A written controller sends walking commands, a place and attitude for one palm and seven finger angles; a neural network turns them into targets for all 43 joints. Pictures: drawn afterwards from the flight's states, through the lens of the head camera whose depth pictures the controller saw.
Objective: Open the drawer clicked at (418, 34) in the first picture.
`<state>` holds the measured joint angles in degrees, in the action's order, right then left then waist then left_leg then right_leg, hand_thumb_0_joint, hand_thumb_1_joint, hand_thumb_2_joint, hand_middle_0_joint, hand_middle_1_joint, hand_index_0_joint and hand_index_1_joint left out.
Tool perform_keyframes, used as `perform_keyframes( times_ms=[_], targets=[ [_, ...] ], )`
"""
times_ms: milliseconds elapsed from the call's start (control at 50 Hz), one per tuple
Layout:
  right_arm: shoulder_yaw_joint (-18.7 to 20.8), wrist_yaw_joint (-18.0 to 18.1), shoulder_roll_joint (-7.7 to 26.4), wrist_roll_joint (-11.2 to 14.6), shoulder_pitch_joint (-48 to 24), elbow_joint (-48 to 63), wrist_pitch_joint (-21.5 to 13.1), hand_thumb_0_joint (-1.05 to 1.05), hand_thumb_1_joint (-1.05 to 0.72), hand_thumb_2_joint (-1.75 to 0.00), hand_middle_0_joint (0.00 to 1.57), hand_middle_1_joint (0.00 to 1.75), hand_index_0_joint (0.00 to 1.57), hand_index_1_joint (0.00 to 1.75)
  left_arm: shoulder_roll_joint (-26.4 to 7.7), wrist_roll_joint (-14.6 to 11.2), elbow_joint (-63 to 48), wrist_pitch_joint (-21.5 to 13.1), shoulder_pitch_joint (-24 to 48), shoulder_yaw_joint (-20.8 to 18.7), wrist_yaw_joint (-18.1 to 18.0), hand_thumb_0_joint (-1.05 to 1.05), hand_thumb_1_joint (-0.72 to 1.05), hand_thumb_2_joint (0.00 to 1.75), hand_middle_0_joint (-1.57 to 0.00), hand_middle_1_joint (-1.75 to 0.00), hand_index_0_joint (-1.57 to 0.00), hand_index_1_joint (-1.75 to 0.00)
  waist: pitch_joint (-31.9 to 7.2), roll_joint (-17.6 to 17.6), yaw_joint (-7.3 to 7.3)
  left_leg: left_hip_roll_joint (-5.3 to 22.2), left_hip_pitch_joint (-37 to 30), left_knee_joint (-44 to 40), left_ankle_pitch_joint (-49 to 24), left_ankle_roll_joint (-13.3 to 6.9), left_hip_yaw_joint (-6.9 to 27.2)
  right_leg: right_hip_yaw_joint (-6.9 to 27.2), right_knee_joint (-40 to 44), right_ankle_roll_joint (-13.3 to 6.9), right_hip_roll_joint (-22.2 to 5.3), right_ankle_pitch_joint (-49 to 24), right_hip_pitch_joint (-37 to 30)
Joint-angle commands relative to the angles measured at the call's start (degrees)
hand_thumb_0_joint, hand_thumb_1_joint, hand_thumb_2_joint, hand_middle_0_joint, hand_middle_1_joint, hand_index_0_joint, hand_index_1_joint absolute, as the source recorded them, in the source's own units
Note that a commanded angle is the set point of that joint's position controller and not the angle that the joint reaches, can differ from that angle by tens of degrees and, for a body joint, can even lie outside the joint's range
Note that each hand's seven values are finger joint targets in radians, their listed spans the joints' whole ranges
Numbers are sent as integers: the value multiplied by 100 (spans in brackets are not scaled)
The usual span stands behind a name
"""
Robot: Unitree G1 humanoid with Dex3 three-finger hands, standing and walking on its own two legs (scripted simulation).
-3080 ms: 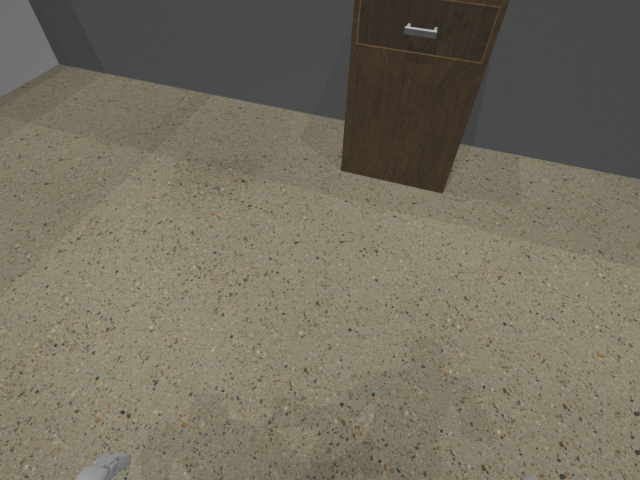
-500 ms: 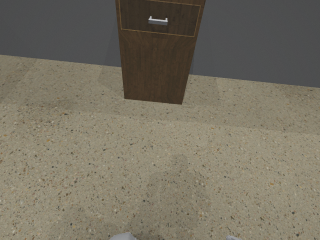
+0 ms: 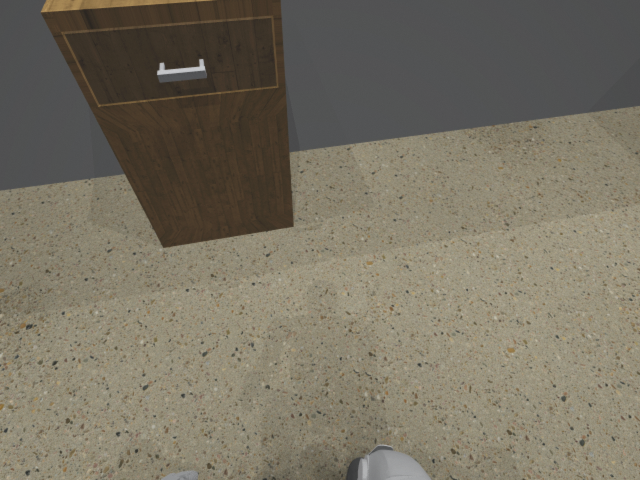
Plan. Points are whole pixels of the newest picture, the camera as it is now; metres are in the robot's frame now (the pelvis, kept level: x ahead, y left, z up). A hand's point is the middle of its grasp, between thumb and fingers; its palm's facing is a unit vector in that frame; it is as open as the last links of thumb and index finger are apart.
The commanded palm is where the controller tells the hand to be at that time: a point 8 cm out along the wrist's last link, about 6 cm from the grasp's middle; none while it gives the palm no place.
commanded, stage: walk to a spot facing it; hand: left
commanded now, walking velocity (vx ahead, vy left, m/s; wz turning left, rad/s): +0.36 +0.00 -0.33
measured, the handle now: (182, 69) +1.01 +0.32 -0.04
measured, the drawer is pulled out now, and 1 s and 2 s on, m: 0.00 0.00 0.00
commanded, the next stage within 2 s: turn to face it in 0.24 s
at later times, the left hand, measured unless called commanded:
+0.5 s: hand (205, 449) +0.19 +0.17 -0.18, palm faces +0.08 -0.99 -0.15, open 7.3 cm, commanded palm none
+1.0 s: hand (202, 378) +0.29 +0.19 -0.16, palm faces +0.16 -0.96 -0.24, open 7.3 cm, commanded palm none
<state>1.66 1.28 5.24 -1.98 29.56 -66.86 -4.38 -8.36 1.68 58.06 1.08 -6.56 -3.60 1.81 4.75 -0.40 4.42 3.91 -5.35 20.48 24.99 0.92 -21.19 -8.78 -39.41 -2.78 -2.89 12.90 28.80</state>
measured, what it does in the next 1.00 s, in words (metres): walks ahead: right foot, then left foot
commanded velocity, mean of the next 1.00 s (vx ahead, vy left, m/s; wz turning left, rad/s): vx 0.09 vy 0.00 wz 0.19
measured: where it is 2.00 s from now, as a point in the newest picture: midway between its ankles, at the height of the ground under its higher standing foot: (300, 376)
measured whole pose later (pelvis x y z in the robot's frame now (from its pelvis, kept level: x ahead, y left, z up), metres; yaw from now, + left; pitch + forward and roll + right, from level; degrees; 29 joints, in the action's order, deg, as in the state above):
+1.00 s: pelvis +0.25 -0.01 +0.00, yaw +6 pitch -1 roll +0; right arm 3.7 0.0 9.9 -1.2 13.5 -59.4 2.2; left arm -8.8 1.2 57.4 1.0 -13.4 -2.9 -2.1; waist 0.9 -1.6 0.9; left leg -1.0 21.5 30.7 10.0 -1.9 -3.4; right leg -3.9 -31.7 0.4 -2.4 17.3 13.5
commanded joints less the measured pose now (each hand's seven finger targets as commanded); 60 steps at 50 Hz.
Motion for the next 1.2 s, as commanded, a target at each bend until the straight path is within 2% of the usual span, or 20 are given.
perform_keyframes(
  times_ms=[0,20,40,60,100,180,380,440,460,480,500,520,600,740,860,920,960,980,1060,1180],
  targets=[
    [209,18,1185,125,-24,299,-27,0,-90,-90,20,30,20,30,-700,56,59,-389,-1579,-168,-79,0,90,90,-20,-30,-20,-30,-1055,-462,-1100,1351,845,2575,-5880,-312,346,-68,1011,-403,282,-518,-2607],
    [153,-46,870,204,32,478,-49,0,-90,-90,20,30,20,30,-1329,53,230,-448,-2276,-327,-146,0,90,90,-20,-30,-20,-30,-1784,715,-1328,711,2694,4350,-2593,-39,268,1878,1141,-963,-1216,-1090,-4413],
    [118,-17,679,217,-165,648,-67,0,-90,-90,20,30,20,30,-1687,-92,351,-435,-2513,-376,-196,0,90,90,-20,-30,-20,-30,-2048,1140,-1187,-72,3971,5953,823,135,921,3826,1674,-1595,-2225,-2356,-5042],
    [175,-1,758,199,-587,721,-40,0,-90,-90,20,30,20,30,-1622,-153,277,-394,-2198,-375,-248,0,90,90,-20,-30,-20,-30,-1464,479,-1162,205,4284,6270,506,-16,1660,3437,1935,-1660,-2220,-2135,-4465],
    [201,-42,595,148,-861,722,40,0,-90,-90,20,30,20,30,-1057,-144,135,-448,-1397,-209,-268,0,90,90,-20,-30,-20,-30,-534,112,-748,626,4076,5846,-412,2,1894,2437,2228,-1069,-1752,-1816,-2731],
    [165,-67,325,37,-387,528,293,0,-90,-90,20,30,20,30,-547,-29,118,-589,-1063,-38,-293,0,90,90,-20,-30,-20,-30,-130,319,-182,684,3511,4827,-824,116,1797,1209,2543,-701,-1212,-1978,-1351],
    [82,-232,510,92,-2015,1062,227,0,-90,-90,20,30,20,30,-747,-41,352,-603,-1575,38,-322,0,90,90,-20,-30,-20,-30,24,580,-527,287,3536,2136,-1557,60,1422,632,2192,-461,-1072,-3354,-2426],
    [91,-172,656,66,-1516,904,184,0,-90,-90,20,30,20,30,-853,-55,402,-554,-1587,35,-375,0,90,90,-20,-30,-20,-30,-301,469,-292,-53,2508,1309,-1875,-112,1322,331,1229,-219,-1024,-4164,-2687],
    [131,-148,847,42,-997,738,165,0,-90,-90,20,30,20,30,-833,-84,401,-510,-1614,53,-389,0,90,90,-20,-30,-20,-30,-654,176,-105,-57,1649,938,-2987,-184,1406,150,393,-7,-848,-3893,-2480],
    [218,-94,1299,0,-432,673,136,0,-90,-90,20,30,20,30,-696,-149,331,-472,-1725,68,-397,0,90,90,-20,-30,-20,-30,-1228,-593,54,807,333,929,-5030,-572,2326,-54,-732,295,-394,-2205,-1519],
    [280,-57,1772,55,-98,618,166,0,-90,-90,20,30,20,30,-429,-235,261,-445,-1975,145,-382,0,90,90,-20,-30,-20,-30,-1700,-1893,-1,2067,-407,783,-7309,-1357,3694,-21,-2343,473,220,2098,-647],
    [226,-35,1721,116,-301,626,234,0,-90,-90,20,30,20,30,-582,-175,175,-396,-1827,121,-431,0,90,90,-20,-30,-20,-30,-1629,-1309,-88,2150,123,441,-6671,-1624,3627,555,-2926,397,129,2651,-723],
    [103,28,1160,96,-1588,961,239,0,-90,-90,20,30,20,30,-432,-83,168,-208,-1259,78,-346,0,90,90,-20,-30,-20,-30,-399,-550,-438,1415,2072,-364,-3484,-1126,3060,796,-2400,513,-354,1559,-639],
    [244,-20,1296,75,-1708,1116,400,0,-90,-90,20,30,20,30,-291,-28,36,40,-1361,15,-373,0,90,90,-20,-30,-20,-30,-645,-505,-461,1123,2297,-842,-1003,-1077,3106,621,-1480,540,-182,1125,-755],
    [326,-48,1379,36,-1633,1102,503,0,-90,-90,20,30,20,30,-318,-57,-154,21,-1156,27,-395,0,90,90,-20,-30,-20,-30,-532,-626,-415,1075,2376,-773,-585,-1070,3499,584,-195,475,-10,1195,-1165],
    [350,-77,1307,83,-1746,1147,544,0,-90,-90,20,30,20,30,-398,-62,-39,-36,-1627,5,-416,0,90,90,-20,-30,-20,-30,-487,-307,-655,643,2965,-392,-358,-656,3209,496,1457,418,0,273,-2243],
    [266,-118,737,164,-1715,1323,596,0,-90,-90,20,30,20,30,-1133,31,-176,-91,-1511,-96,-460,0,90,90,-20,-30,-20,-30,-175,1552,-578,-444,3791,1458,-48,3,2016,2516,2904,-259,-1770,1459,-2081],
    [317,-128,940,117,-1946,1419,641,0,-90,-90,20,30,20,30,-1292,-7,-380,-71,-1180,-112,-465,0,90,90,-20,-30,-20,-30,-51,1407,-662,-386,3430,2586,264,2,2051,2762,3231,-679,-2324,1491,-1122],
    [320,-200,825,37,-1417,1082,648,0,-90,-90,20,30,20,30,-836,-44,-335,-238,-810,-31,-417,0,90,90,-20,-30,-20,-30,64,810,-333,-135,3545,3813,-510,23,2019,1524,2964,-324,-1445,929,-1356],
    [254,-248,687,38,-1903,1228,453,0,-90,-90,20,30,20,30,-873,29,140,-389,-1824,-50,-339,0,90,90,-20,-30,-20,-30,47,934,-788,32,3611,2457,-183,14,1695,1499,2883,-492,-1568,1017,-2291]
  ],
)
